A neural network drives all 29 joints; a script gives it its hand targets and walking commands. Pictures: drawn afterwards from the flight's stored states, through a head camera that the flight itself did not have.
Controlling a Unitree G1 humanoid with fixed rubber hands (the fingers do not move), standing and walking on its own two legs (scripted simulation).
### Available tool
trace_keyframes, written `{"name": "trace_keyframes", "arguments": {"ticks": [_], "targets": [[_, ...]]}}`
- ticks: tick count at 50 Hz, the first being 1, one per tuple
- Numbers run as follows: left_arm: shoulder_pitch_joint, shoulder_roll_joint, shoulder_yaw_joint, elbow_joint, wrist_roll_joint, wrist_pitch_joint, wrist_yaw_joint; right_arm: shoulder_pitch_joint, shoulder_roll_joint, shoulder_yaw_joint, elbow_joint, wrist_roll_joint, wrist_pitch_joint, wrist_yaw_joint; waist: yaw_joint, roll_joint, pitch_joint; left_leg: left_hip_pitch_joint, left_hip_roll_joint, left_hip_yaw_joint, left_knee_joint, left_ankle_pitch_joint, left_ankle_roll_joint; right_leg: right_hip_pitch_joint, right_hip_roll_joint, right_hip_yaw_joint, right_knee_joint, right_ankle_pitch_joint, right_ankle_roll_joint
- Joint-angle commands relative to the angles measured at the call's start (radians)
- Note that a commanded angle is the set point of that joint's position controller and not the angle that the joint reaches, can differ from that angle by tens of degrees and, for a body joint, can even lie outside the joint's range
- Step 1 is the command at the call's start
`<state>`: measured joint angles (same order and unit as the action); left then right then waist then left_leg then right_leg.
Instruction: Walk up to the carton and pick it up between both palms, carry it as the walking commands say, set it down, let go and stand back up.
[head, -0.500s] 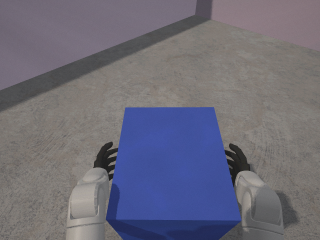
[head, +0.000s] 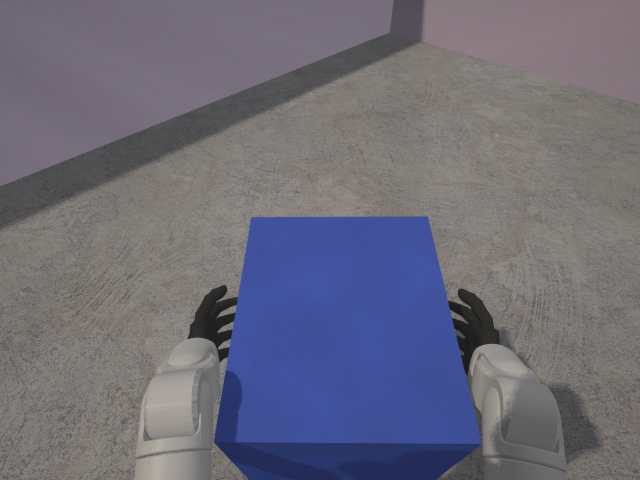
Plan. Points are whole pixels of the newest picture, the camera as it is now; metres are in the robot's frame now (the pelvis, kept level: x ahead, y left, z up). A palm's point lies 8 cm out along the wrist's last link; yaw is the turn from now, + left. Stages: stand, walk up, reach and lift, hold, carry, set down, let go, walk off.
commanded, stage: carry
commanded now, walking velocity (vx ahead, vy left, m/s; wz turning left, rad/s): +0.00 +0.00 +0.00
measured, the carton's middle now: (339, 354) +0.29 +0.00 -0.01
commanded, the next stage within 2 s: hold in 0.10 s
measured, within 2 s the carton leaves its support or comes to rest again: neither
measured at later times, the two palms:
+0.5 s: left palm (227, 348) +0.27 +0.14 +0.03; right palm (481, 339) +0.30 -0.18 +0.02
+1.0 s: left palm (237, 354) +0.31 +0.15 -0.05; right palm (457, 344) +0.33 -0.18 -0.04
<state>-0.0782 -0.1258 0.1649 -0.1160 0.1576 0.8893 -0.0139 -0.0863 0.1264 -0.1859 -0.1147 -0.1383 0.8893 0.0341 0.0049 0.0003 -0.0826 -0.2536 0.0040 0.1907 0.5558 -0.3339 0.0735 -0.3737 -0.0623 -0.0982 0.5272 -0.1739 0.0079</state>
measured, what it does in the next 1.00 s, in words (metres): shifts its weight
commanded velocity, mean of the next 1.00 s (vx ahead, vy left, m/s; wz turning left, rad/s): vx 0.00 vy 0.00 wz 0.00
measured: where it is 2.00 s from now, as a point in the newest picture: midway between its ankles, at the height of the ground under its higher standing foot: outside the picture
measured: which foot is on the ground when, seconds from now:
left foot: down 0.00-1.00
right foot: down 0.00-1.00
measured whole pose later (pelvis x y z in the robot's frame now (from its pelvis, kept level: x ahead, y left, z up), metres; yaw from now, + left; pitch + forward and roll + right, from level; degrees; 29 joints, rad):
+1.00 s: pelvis +0.00 -0.06 -0.01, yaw +14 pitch +12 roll +0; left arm -0.44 -0.07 0.32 0.58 0.28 0.35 -0.09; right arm -0.33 0.17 -0.40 0.38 -0.26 0.40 0.01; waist -0.09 0.02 0.00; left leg -0.57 -0.05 -0.11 0.65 -0.29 0.00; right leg -0.59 0.06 0.05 0.61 -0.21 -0.02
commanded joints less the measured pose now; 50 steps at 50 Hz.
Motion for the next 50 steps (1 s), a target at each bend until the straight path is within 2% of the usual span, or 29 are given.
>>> {"name": "trace_keyframes", "arguments": {"ticks": [1,5,6,7,8,9,11,12,14,16,17,18,20,23,25,27,29,34,37,44,47,50], "targets": [[-0.439,-0.641,-0.585,-0.122,-0.214,-0.036,-0.143,-0.439,0.631,0.562,-0.106,0.198,-0.03,0.135,-0.001,0.004,-0.233,0.037,0.155,-0.155,-0.122,0.232,-0.028,0.125,-0.081,0.095,-0.042,0.124,-0.05],[-0.439,-0.639,-0.585,-0.123,-0.215,-0.037,-0.141,-0.438,0.629,0.562,-0.108,0.198,-0.031,0.134,-0.001,0.003,-0.234,0.035,0.154,-0.156,-0.123,0.224,-0.027,0.126,-0.081,0.096,-0.045,0.123,-0.049],[-0.273,-0.609,-0.463,0.104,-0.136,-0.057,-0.129,-0.247,0.508,0.454,0.066,0.083,-0.056,0.123,0.033,0.065,-0.024,-0.012,-0.034,-0.272,-0.186,0.289,-0.043,0.303,0.142,0.172,-0.089,0.138,-0.074],[-0.284,-0.545,-0.442,0.061,-0.098,-0.125,-0.11,-0.268,0.424,0.429,0.006,0.054,-0.111,0.102,-0.009,0.052,-0.047,0.039,-0.02,-0.311,-0.185,0.33,-0.044,0.329,0.134,0.19,-0.112,0.156,-0.069],[-0.26,-0.522,-0.449,0.039,-0.088,-0.164,-0.094,-0.257,0.405,0.427,-0.029,0.061,-0.144,0.09,-0.013,0.027,-0.073,0.117,-0.008,-0.334,-0.182,0.405,-0.041,0.323,0.136,0.19,-0.121,0.168,-0.063],[-0.268,-0.514,-0.474,-0.002,-0.1,-0.191,-0.08,-0.275,0.399,0.449,-0.063,0.092,-0.164,0.088,-0.015,0.035,-0.1,0.188,0.002,-0.347,-0.166,0.462,-0.043,0.299,0.136,0.189,-0.121,0.195,-0.055],[-0.33,-0.544,-0.545,-0.102,-0.144,-0.222,-0.062,-0.341,0.397,0.494,-0.148,0.143,-0.192,0.098,-0.041,0.038,-0.193,0.27,0.002,-0.37,-0.154,0.585,-0.057,0.3,0.158,0.182,-0.123,0.25,-0.045],[-0.394,-0.562,-0.606,-0.134,-0.213,-0.241,-0.06,-0.337,0.289,0.444,-0.098,0.148,-0.219,0.098,-0.221,0.102,-0.285,0.346,0.031,-0.409,-0.152,0.617,-0.092,0.33,0.162,0.186,-0.088,0.199,-0.031],[-0.465,-0.545,-0.589,-0.046,-0.209,-0.276,-0.066,-0.353,0.308,0.436,-0.068,0.137,-0.242,0.106,-0.204,0.064,-0.204,0.301,0.006,-0.384,-0.15,0.494,-0.102,0.263,0.161,0.18,-0.104,0.144,-0.014],[-0.555,-0.556,-0.534,0.11,-0.174,-0.295,-0.079,-0.428,0.334,0.419,0.069,0.119,-0.247,0.135,-0.178,0.056,-0.058,0.148,0.0,-0.385,-0.195,0.174,-0.097,0.236,0.148,0.175,-0.093,0.009,-0.012],[-0.58,-0.58,-0.515,0.192,-0.169,-0.304,-0.088,-0.489,0.359,0.417,0.1,0.125,-0.256,0.148,-0.158,0.05,-0.017,0.065,0.001,-0.385,-0.217,0.04,-0.092,0.255,0.143,0.171,-0.08,-0.042,-0.018],[-0.595,-0.632,-0.517,0.23,-0.175,-0.313,-0.1,-0.549,0.407,0.439,0.1,0.143,-0.263,0.16,-0.145,0.049,-0.046,0.042,-0.003,-0.379,-0.225,-0.012,-0.088,0.288,0.14,0.163,-0.073,-0.052,-0.022],[-0.66,-0.722,-0.502,0.313,-0.177,-0.322,-0.132,-0.64,0.542,0.473,0.166,0.162,-0.258,0.18,-0.123,0.003,-0.049,0.006,-0.019,-0.352,-0.213,-0.022,-0.073,0.293,0.139,0.16,-0.083,-0.051,-0.025],[-0.742,-0.802,-0.436,0.464,-0.141,-0.334,-0.193,-0.732,0.734,0.469,0.32,0.149,-0.247,0.205,-0.077,-0.059,-0.035,-0.01,-0.044,-0.308,-0.189,-0.033,-0.043,0.274,0.131,0.172,-0.115,-0.078,-0.021],[-0.765,-0.85,-0.414,0.528,-0.118,-0.352,-0.235,-0.739,0.824,0.428,0.392,0.116,-0.254,0.21,-0.088,-0.069,-0.07,0.005,-0.054,-0.299,-0.171,0.003,-0.032,0.274,0.125,0.177,-0.128,-0.039,-0.016],[-0.791,-0.877,-0.393,0.567,-0.094,-0.371,-0.267,-0.71,0.869,0.375,0.446,0.074,-0.265,0.208,-0.126,-0.063,-0.106,0.001,-0.066,-0.298,-0.146,0.052,-0.028,0.28,0.121,0.181,-0.128,0.036,-0.009],[-0.798,-0.88,-0.367,0.598,-0.068,-0.398,-0.286,-0.692,0.884,0.34,0.467,0.043,-0.288,0.204,-0.145,-0.053,-0.136,-0.024,-0.077,-0.298,-0.127,0.077,-0.023,0.286,0.118,0.186,-0.12,0.098,-0.002],[-0.784,-0.848,-0.344,0.601,-0.035,-0.472,-0.289,-0.709,0.904,0.365,0.419,0.036,-0.363,0.198,-0.112,-0.043,-0.233,-0.109,-0.09,-0.306,-0.093,0.135,-0.014,0.339,0.11,0.202,-0.072,0.246,0.012],[-0.8,-0.834,-0.36,0.59,-0.037,-0.512,-0.291,-0.704,0.906,0.38,0.413,0.042,-0.409,0.188,-0.109,-0.033,-0.298,-0.164,-0.096,-0.302,-0.068,0.151,-0.015,0.354,0.108,0.213,-0.039,0.306,0.014],[-0.835,-0.82,-0.36,0.631,-0.032,-0.577,-0.296,-0.737,0.917,0.392,0.46,0.058,-0.493,0.172,-0.088,-0.002,-0.423,-0.278,-0.104,-0.285,-0.003,0.164,-0.018,0.317,0.108,0.222,0.04,0.336,0.01],[-0.831,-0.833,-0.348,0.658,-0.023,-0.588,-0.293,-0.749,0.902,0.381,0.482,0.045,-0.518,0.175,-0.095,0.011,-0.445,-0.303,-0.104,-0.285,0.023,0.183,-0.023,0.25,0.116,0.211,0.068,0.318,0.003],[-0.832,-0.845,-0.338,0.677,-0.014,-0.598,-0.284,-0.756,0.868,0.359,0.503,0.025,-0.539,0.182,-0.116,0.024,-0.458,-0.319,-0.103,-0.29,0.049,0.208,-0.034,0.162,0.127,0.193,0.095,0.295,-0.006]]}}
